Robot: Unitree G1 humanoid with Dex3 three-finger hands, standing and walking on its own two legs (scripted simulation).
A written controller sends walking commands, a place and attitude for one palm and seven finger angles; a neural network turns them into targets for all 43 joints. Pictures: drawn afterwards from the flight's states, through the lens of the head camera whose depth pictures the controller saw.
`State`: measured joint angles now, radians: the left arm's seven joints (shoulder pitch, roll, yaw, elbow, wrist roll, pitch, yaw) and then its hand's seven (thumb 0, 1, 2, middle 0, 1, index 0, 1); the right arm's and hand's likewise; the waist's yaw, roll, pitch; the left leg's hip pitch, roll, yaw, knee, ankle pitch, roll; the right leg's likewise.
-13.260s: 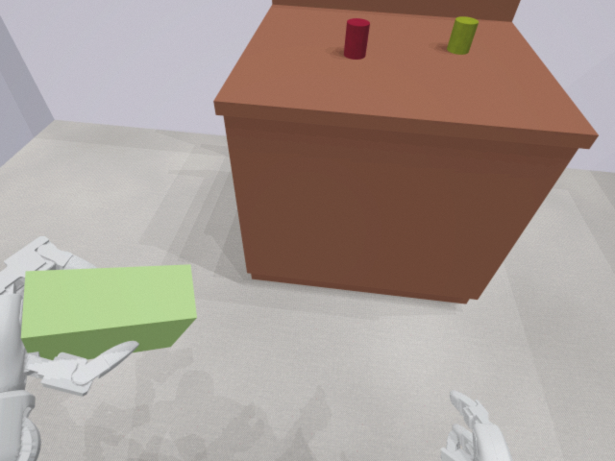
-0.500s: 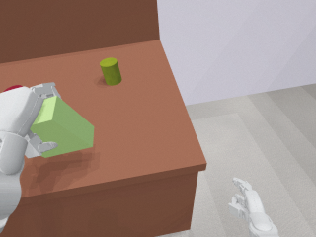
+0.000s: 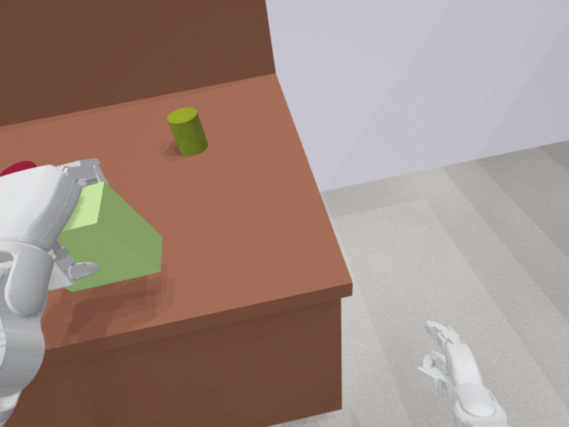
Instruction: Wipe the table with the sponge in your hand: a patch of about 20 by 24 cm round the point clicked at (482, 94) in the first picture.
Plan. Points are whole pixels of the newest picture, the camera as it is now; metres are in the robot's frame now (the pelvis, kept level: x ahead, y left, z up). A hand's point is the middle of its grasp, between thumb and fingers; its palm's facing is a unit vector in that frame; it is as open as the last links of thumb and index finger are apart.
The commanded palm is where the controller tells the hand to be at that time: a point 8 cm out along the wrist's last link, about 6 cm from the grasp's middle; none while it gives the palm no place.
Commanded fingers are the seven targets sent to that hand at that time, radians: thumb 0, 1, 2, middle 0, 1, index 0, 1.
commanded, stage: turn the palm down, sponge in hand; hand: left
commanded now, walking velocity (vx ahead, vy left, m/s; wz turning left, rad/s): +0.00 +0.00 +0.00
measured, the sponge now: (98, 250) +0.25 +0.28 +0.16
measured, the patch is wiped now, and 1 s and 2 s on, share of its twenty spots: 0.00 0.00 0.00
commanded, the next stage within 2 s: move the sponge above the wiping area in 0.14 s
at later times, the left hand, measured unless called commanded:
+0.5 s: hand (88, 241) +0.24 +0.27 +0.20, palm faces +0.14 -0.01 -0.99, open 9.7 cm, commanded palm +0.20 +0.27 +0.27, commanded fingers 0.00 0.10 1.30 -1.20 -1.60 -1.20 -1.60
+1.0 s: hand (115, 240) +0.26 +0.26 +0.18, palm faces +0.10 -0.02 -1.00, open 9.7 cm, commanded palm +0.21 +0.26 +0.25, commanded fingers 0.00 0.10 1.30 -1.20 -1.60 -1.20 -1.60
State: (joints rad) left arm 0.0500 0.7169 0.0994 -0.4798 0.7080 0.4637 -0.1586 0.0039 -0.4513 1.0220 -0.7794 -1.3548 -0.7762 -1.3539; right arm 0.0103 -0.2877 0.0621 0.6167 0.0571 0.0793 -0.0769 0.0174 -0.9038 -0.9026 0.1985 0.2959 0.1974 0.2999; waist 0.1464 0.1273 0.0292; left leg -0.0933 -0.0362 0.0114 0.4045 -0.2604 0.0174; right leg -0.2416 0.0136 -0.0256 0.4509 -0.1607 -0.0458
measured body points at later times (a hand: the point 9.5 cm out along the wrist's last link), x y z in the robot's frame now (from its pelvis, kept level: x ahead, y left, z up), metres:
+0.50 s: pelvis -0.02 -0.02 -0.01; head -0.03 -0.09 +0.44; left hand +0.23 +0.27 +0.25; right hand +0.24 -0.23 -0.09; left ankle -0.02 +0.11 -0.74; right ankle +0.06 -0.09 -0.74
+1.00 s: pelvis -0.02 -0.01 -0.01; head -0.02 -0.08 +0.44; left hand +0.25 +0.25 +0.23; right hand +0.23 -0.22 -0.10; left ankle -0.02 +0.11 -0.74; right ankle +0.06 -0.09 -0.74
